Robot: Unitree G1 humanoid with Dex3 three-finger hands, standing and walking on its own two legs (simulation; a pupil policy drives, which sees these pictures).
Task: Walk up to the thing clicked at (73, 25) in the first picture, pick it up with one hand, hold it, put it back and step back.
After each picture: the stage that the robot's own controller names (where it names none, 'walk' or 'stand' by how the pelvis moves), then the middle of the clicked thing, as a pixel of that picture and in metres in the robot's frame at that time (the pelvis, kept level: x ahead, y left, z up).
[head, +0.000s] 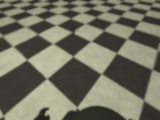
stand; (73, 28) +2.14 +0.43 -0.65
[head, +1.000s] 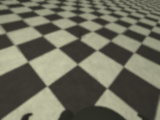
walk; (80, 35) +2.02 +0.17 -0.63
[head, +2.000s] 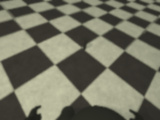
walk; (85, 44) +1.34 +0.02 -0.64
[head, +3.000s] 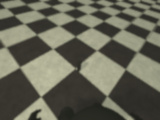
walk; (79, 66) +0.84 +0.08 -0.64
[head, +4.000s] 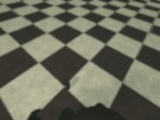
walk; (67, 84) +0.49 +0.23 -0.65
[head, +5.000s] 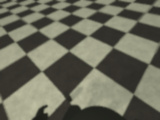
stand; (68, 97) +0.30 +0.28 -0.64
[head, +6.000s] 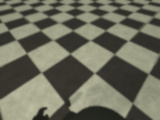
stand; (67, 102) +0.28 +0.23 -0.66
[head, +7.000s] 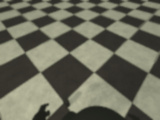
stand; (66, 102) +0.26 +0.24 -0.66
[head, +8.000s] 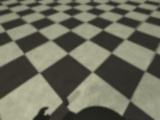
stand; (65, 101) +0.29 +0.26 -0.66
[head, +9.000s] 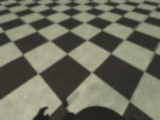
stand; (65, 102) +0.27 +0.26 -0.66
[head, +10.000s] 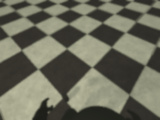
go down; (65, 97) +0.28 +0.26 -0.65
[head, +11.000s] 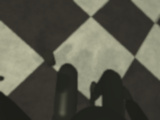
go down; (50, 59) +0.35 +0.28 -0.21
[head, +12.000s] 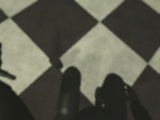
close in; (57, 63) +0.34 +0.28 -0.23
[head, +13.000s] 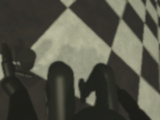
close in; (27, 61) +0.33 +0.30 -0.15
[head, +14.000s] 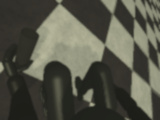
close; (25, 52) +0.38 +0.29 -0.15
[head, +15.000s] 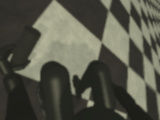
lift; (23, 50) +0.39 +0.28 -0.15
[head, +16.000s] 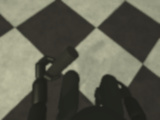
lift; (59, 65) +0.31 +0.21 +0.00
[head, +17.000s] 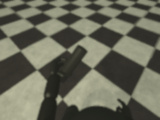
lift; (70, 64) +0.34 +0.13 +0.10
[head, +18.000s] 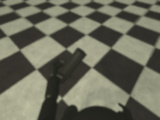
hold; (70, 66) +0.34 +0.13 +0.07
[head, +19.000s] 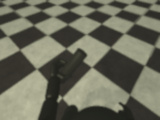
hold; (70, 67) +0.33 +0.13 +0.07
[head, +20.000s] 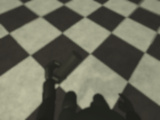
crouch; (65, 68) +0.33 +0.16 +0.00
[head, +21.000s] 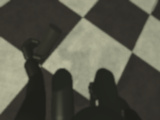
lower; (46, 46) +0.45 +0.25 -0.05
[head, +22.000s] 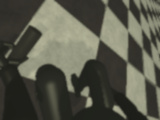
lower; (22, 48) +0.43 +0.26 -0.17
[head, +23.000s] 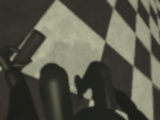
lower; (27, 51) +0.40 +0.27 -0.17
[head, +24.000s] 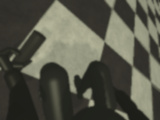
lower; (27, 52) +0.40 +0.27 -0.17
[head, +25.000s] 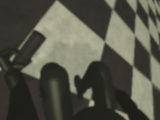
lower; (27, 52) +0.40 +0.27 -0.17
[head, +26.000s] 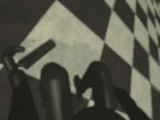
open; (39, 52) +0.42 +0.21 -0.24
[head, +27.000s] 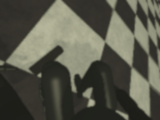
withdraw; (48, 59) +0.38 +0.15 -0.24
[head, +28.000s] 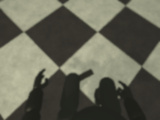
walk; (82, 76) +0.33 +0.05 -0.44
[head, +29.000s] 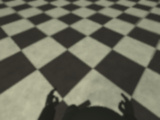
stand; (81, 106) +0.25 +0.03 -0.68
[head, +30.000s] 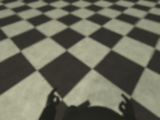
stand; (81, 107) +0.25 +0.04 -0.69
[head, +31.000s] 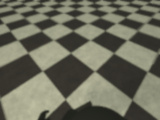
stand; (83, 107) +0.27 +0.03 -0.74
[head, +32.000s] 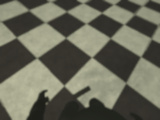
walk; (82, 92) +0.31 -0.02 -0.73
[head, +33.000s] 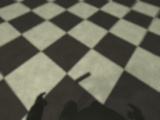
walk; (83, 77) +0.54 +0.02 -0.73
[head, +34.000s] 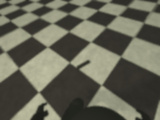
walk; (83, 64) +0.84 +0.14 -0.73
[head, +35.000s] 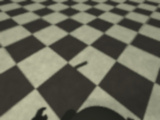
stand; (81, 64) +0.92 +0.11 -0.74
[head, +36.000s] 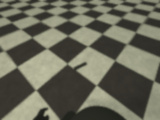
stand; (80, 66) +0.94 +0.13 -0.75
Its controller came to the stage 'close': yes
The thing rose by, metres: 0.71
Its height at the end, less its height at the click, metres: -0.09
